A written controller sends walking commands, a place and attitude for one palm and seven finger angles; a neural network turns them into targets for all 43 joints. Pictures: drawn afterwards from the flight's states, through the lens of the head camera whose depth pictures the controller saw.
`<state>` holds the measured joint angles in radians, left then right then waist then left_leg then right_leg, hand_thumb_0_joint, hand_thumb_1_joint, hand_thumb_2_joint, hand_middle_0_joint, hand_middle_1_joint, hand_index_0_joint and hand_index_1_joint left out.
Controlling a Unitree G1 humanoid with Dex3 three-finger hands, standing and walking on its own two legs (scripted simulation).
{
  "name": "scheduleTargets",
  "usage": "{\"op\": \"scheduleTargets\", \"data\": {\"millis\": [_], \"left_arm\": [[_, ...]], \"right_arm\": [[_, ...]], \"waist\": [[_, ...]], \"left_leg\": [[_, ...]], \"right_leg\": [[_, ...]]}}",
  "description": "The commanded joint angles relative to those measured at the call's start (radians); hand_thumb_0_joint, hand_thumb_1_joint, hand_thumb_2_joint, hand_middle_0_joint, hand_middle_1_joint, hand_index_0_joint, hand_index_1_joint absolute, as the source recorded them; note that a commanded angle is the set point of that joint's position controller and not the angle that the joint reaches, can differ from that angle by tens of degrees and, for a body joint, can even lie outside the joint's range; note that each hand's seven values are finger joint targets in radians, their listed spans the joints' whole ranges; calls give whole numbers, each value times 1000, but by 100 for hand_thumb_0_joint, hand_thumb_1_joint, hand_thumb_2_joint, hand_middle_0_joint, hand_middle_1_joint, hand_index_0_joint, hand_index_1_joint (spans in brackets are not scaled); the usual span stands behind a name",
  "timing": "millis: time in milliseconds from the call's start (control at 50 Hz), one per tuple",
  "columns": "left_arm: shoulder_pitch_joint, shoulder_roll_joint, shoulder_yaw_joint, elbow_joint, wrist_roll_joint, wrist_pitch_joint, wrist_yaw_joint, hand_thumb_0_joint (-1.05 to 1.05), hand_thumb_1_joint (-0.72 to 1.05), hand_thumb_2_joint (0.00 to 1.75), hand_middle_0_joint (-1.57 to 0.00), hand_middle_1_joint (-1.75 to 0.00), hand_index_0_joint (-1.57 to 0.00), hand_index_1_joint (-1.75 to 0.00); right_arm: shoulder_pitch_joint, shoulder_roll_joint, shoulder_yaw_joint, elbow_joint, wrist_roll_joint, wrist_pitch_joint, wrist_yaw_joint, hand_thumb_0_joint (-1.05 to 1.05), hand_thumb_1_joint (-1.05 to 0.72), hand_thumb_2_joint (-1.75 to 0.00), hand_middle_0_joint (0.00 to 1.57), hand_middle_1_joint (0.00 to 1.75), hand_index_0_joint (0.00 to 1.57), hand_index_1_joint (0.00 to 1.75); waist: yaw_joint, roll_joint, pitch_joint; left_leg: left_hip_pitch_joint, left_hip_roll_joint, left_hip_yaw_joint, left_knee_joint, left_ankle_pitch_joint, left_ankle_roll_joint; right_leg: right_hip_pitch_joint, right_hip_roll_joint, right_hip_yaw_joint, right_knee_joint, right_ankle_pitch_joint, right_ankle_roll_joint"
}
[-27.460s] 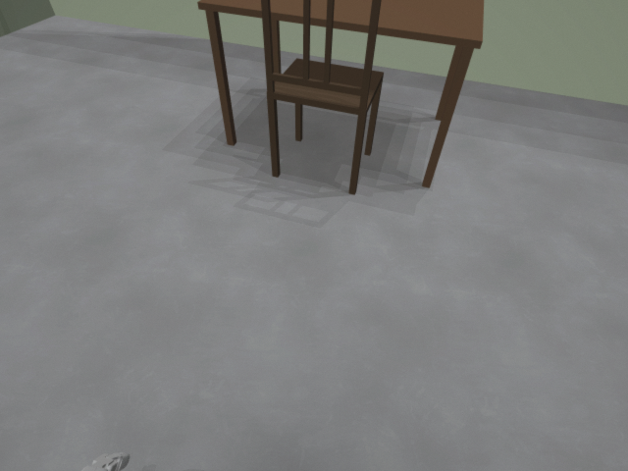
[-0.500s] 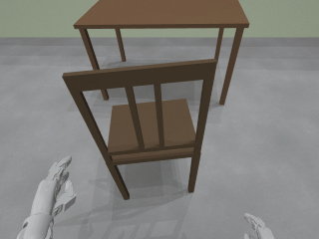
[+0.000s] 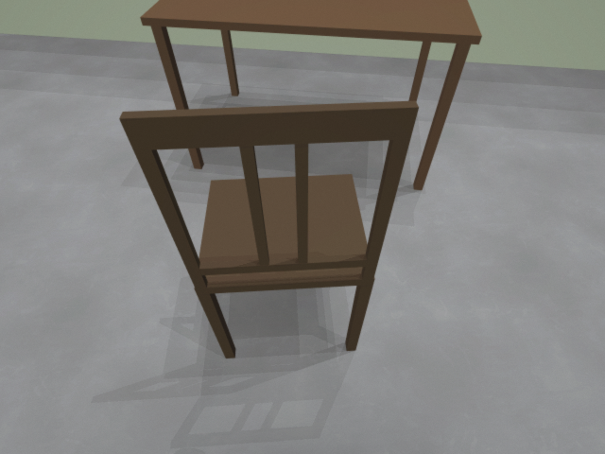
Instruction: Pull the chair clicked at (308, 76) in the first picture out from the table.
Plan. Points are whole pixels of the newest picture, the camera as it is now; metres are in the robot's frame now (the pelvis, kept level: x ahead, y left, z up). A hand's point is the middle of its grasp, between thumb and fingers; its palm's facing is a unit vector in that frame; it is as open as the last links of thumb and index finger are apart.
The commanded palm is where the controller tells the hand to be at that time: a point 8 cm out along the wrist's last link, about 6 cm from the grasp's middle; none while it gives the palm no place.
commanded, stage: let the arm hang, fingers relaxed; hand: left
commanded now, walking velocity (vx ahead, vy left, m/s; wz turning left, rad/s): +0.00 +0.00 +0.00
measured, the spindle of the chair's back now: (257, 213) +0.54 +0.13 -0.06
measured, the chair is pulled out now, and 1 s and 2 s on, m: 0.71 0.71 0.71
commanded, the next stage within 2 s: look to check the result in 0.48 s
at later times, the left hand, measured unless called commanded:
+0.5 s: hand out of the picture +0.00 +0.15 -0.17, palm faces +0.02 -0.99 -0.16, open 7.3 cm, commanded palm none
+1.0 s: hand out of the picture +0.01 +0.15 -0.17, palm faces +0.02 -0.99 -0.16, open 7.3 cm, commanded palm none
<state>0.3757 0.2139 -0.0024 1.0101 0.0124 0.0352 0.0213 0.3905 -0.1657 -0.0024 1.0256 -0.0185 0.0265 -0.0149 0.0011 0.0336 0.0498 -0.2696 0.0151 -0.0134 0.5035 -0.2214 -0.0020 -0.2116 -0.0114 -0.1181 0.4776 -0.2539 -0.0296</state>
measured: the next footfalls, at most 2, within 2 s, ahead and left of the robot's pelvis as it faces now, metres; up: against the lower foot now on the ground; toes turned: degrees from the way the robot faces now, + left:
none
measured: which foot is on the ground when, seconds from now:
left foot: down 0.00-1.00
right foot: down 0.00-1.00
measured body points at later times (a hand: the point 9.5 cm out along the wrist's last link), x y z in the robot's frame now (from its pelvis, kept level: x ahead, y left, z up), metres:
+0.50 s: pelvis +0.01 +0.00 +0.00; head +0.03 +0.00 +0.45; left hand +0.00 +0.21 -0.16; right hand -0.01 -0.20 -0.16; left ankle +0.03 +0.12 -0.74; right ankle +0.00 -0.10 -0.74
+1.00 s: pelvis +0.02 +0.00 +0.00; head +0.03 +0.00 +0.45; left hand +0.01 +0.21 -0.16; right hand -0.01 -0.20 -0.16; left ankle +0.03 +0.12 -0.74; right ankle +0.00 -0.10 -0.74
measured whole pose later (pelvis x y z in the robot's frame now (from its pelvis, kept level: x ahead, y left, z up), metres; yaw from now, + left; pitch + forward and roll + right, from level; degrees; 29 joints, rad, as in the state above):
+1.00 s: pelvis +0.02 +0.00 +0.00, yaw -1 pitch -1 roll +0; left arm 0.33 0.11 -0.02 1.07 0.01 0.00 0.04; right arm 0.33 -0.10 0.01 1.10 0.00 0.00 -0.04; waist 0.00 0.01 0.05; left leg -0.21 0.01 0.00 0.46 -0.23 0.00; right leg -0.16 -0.01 -0.10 0.44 -0.26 -0.02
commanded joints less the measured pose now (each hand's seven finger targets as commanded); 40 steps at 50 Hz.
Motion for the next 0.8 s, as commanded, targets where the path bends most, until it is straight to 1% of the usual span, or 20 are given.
{"op": "scheduleTargets", "data": {"millis": [0, 20, 60, 100, 140, 200, 220, 260, 300, 340, 400, 420, 460, 500, 520, 580, 640, 700, 720, 780], "left_arm": [[22, 61, 9, -28, -6, -28, 6, 0, 90, 90, -20, -30, -20, -30], [33, 58, 7, -18, -6, -28, 7, 0, 90, 90, -20, -30, -20, -30], [46, 49, 3, -3, -7, -31, 10, 0, 90, 90, -20, -30, -20, -30], [56, 38, 1, 7, -9, -35, 12, 0, 90, 90, -20, -30, -20, -30], [58, 28, -2, 17, -8, -37, 14, 0, 90, 90, -20, -30, -20, -30], [59, 16, -1, 26, -8, -37, 17, 0, 90, 90, -20, -30, -20, -30], [63, 12, -2, 29, -8, -37, 19, 0, 90, 90, -20, -30, -20, -30], [62, 5, 0, 29, -7, -37, 21, 0, 90, 90, -20, -30, -20, -30], [60, 0, 1, 31, -7, -38, 22, 0, 90, 90, -20, -30, -20, -30], [60, -5, -1, 41, -6, -38, 21, 0, 90, 90, -20, -30, -20, -30], [56, -9, 0, 41, -7, -40, 21, 0, 90, 90, -20, -30, -20, -30], [58, -11, 0, 40, -7, -38, 22, 0, 90, 90, -20, -30, -20, -30], [57, -9, 1, 38, -6, -40, 22, 0, 90, 90, -20, -30, -20, -30], [58, -10, 3, 35, -7, -40, 22, 0, 90, 90, -20, -30, -20, -30], [50, -11, 3, 37, -6, -41, 21, 0, 90, 90, -20, -30, -20, -30], [52, -10, 4, 36, -7, -41, 21, 0, 90, 90, -20, -30, -20, -30], [52, -9, 3, 36, -7, -40, 22, 0, 90, 90, -20, -30, -20, -30], [51, -6, 3, 39, -8, -42, 21, 0, 90, 90, -20, -30, -20, -30], [52, -9, 2, 41, -7, -42, 22, 0, 90, 90, -20, -30, -20, -30], [48, -8, 3, 38, -8, -44, 22, 0, 90, 90, -20, -30, -20, -30]], "right_arm": [[72, -71, -6, -19, 1, -31, -6, 0, -90, -90, 20, 30, 20, 30], [71, -64, -5, -11, 2, -30, -8, 0, -90, -90, 20, 30, 20, 30], [71, -62, -1, 0, 4, -36, -10, 0, -90, -90, 20, 30, 20, 30], [74, -52, 2, 9, 8, -43, -13, 0, -90, -90, 20, 30, 20, 30], [72, -43, 4, 21, 9, -45, -16, 0, -90, -90, 20, 30, 20, 30], [70, -33, 5, 33, 10, -47, -19, 0, -90, -90, 20, 30, 20, 30], [62, -27, 5, 33, 10, -44, -20, 0, -90, -90, 20, 30, 20, 30], [61, -23, 4, 34, 10, -44, -20, 0, -90, -90, 20, 30, 20, 30], [60, -19, 3, 36, 9, -44, -21, 0, -90, -90, 20, 30, 20, 30], [50, -14, 5, 42, 10, -44, -23, 0, -90, -90, 20, 30, 20, 30], [56, -13, 3, 46, 9, -43, -23, 0, -90, -90, 20, 30, 20, 30], [51, -11, 2, 43, 10, -39, -23, 0, -90, -90, 20, 30, 20, 30], [52, -14, 1, 44, 10, -41, -23, 0, -90, -90, 20, 30, 20, 30], [50, -18, 0, 41, 9, -40, -23, 0, -90, -90, 20, 30, 20, 30], [51, -12, 1, 45, 10, -41, -23, 0, -90, -90, 20, 30, 20, 30], [48, -20, 1, 45, 9, -43, -23, 0, -90, -90, 20, 30, 20, 30], [41, -19, 0, 47, 10, -41, -24, 0, -90, -90, 20, 30, 20, 30], [47, -18, 1, 50, 10, -41, -23, 0, -90, -90, 20, 30, 20, 30], [44, -14, 1, 52, 11, -40, -24, 0, -90, -90, 20, 30, 20, 30], [50, -20, 1, 52, 11, -42, -24, 0, -90, -90, 20, 30, 20, 30]], "waist": [[-5, -59, 44], [-1, -42, 58], [1, -24, 37], [4, -35, 17], [6, -43, 30], [4, -28, 29], [7, -14, 52], [4, 0, 55], [2, -7, 48], [3, -1, 65], [0, -18, 53], [2, -37, 77], [0, -20, 62], [-1, -21, 49], [0, -45, 57], [-1, -34, 30], [1, -25, 52], [-1, -25, 38], [0, -41, 51], [-2, -41, 29]], "left_leg": [[-13, 58, -76, -108, -69, 51], [-21, 60, -75, -116, -70, 54], [-13, 66, -77, -120, -24, 53], [-5, 72, -76, -117, 42, 54], [-2, 72, -73, -116, 86, 53], [12, 72, -71, -119, 95, 52], [6, 72, -69, -121, 87, 54], [3, 71, -70, -123, 82, 52], [13, 70, -70, -125, 75, 51], [14, 71, -66, -124, 85, 51], [23, 69, -66, -125, 79, 50], [12, 70, -65, -129, 56, 53], [22, 69, -63, -124, 73, 51], [33, 69, -62, -123, 73, 50], [25, 70, -67, -126, 76, 53], [44, 70, -66, -121, 97, 51], [37, 69, -63, -123, 93, 51], [45, 68, -64, -120, 102, 50], [43, 71, -61, -121, 104, 52], [54, 71, -63, -117, 120, 50]], "right_leg": [[-73, -111, 147, -152, -130, -51], [-69, -106, 140, -152, -121, -52], [-47, -105, 139, -129, -54, -47], [-17, -106, 131, -114, 15, -43], [-10, -105, 128, -109, 56, -42], [-11, -107, 126, -108, 58, -39], [-20, -103, 125, -115, 54, -40], [-19, -105, 126, -113, 54, -38], [-19, -104, 127, -113, 50, -37], [-23, -105, 127, -119, 63, -36], [-16, -107, 128, -123, 56, -35], [-26, -102, 124, -132, 38, -36], [-19, -107, 130, -128, 51, -36], [-16, -107, 130, -128, 50, -35], [-11, -102, 124, -132, 54, -36], [-2, -107, 127, -126, 67, -34], [-7, -107, 124, -132, 66, -34], [0, -109, 128, -131, 73, -35], [-2, -107, 120, -135, 79, -35], [7, -108, 128, -130, 92, -35]]}}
